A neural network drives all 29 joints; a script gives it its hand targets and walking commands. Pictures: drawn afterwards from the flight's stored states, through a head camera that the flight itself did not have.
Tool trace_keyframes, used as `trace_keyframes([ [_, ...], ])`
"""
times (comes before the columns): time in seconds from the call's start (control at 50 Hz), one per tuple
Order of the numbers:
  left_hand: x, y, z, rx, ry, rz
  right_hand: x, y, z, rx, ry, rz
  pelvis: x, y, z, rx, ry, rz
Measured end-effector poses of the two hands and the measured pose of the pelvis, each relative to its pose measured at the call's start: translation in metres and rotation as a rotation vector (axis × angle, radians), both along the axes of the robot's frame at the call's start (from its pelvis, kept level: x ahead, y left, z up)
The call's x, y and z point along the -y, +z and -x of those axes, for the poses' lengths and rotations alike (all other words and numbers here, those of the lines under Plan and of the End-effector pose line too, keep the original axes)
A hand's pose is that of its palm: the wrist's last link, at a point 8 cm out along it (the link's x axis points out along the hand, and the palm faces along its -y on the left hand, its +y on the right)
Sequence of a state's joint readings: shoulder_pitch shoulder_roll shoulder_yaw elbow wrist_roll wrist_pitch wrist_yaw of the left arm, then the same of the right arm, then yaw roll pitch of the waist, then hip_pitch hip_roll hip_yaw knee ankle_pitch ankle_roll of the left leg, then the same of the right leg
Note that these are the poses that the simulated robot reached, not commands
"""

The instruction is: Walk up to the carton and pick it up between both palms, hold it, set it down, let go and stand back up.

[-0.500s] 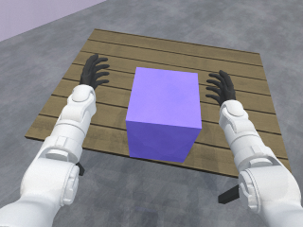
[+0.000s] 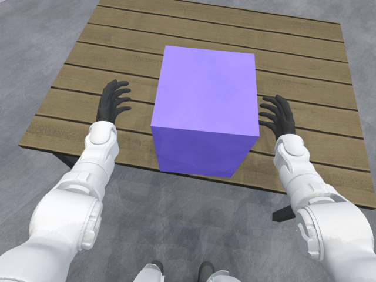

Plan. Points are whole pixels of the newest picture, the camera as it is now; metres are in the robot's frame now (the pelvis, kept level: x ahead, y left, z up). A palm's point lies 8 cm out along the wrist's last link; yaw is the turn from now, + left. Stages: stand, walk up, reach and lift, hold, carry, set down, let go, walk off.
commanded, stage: reach and lift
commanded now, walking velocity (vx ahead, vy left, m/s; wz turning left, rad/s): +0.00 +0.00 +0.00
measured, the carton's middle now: (201, 119) +0.49 +0.00 -0.05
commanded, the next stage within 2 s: none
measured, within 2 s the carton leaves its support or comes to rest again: neither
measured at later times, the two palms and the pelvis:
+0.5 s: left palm (131, 126) +0.45 +0.17 -0.04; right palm (274, 141) +0.44 -0.18 -0.05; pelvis -0.01 -0.01 -0.04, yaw +0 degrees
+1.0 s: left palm (140, 127) +0.45 +0.15 -0.04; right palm (259, 142) +0.44 -0.14 -0.05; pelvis +0.00 +0.00 -0.04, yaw -1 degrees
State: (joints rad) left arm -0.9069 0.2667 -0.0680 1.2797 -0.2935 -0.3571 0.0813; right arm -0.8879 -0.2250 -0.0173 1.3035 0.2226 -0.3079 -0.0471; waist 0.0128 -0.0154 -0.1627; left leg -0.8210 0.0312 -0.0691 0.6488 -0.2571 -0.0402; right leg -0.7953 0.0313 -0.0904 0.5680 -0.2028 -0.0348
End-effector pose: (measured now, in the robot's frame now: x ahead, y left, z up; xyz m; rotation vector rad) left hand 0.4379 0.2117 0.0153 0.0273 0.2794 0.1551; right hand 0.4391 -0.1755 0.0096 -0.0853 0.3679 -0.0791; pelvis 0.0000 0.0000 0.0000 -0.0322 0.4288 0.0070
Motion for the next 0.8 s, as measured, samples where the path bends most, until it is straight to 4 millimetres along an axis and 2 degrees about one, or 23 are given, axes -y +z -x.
trace_keyframes([
  [0.12,0.007,-0.032,0.003,0.000,0.000,0.004,0.005,-0.033,0.005,0.000,0.000,-0.003,0.003,-0.016,0.008,-0.095,-0.007,-0.002],
  [0.2,0.011,-0.043,0.000,0.018,0.005,0.012,0.008,-0.053,0.009,-0.014,-0.002,-0.005,0.005,-0.025,0.013,-0.131,-0.010,-0.004],
  [0.26,0.014,-0.047,-0.004,0.036,-0.002,0.009,0.008,-0.060,0.008,-0.002,0.001,-0.010,0.006,-0.031,0.015,-0.150,-0.011,-0.006],
  [0.48,0.037,-0.051,-0.010,0.055,-0.041,0.032,0.004,-0.057,-0.002,0.058,0.009,-0.022,0.006,-0.041,0.013,-0.157,-0.012,-0.007],
  [0.54,0.049,-0.050,-0.012,0.062,-0.065,0.043,-0.006,-0.055,-0.004,0.064,0.023,-0.040,0.006,-0.041,0.010,-0.159,-0.011,-0.007],
  [0.6,0.063,-0.048,-0.013,0.077,-0.085,0.058,-0.026,-0.056,-0.004,0.066,0.055,-0.057,0.006,-0.041,0.008,-0.163,-0.011,-0.007],
  [0.8,0.061,-0.053,-0.013,0.093,-0.039,0.070,-0.032,-0.060,-0.003,0.103,-0.020,-0.053,0.003,-0.041,0.005,-0.171,-0.011,-0.003],
])
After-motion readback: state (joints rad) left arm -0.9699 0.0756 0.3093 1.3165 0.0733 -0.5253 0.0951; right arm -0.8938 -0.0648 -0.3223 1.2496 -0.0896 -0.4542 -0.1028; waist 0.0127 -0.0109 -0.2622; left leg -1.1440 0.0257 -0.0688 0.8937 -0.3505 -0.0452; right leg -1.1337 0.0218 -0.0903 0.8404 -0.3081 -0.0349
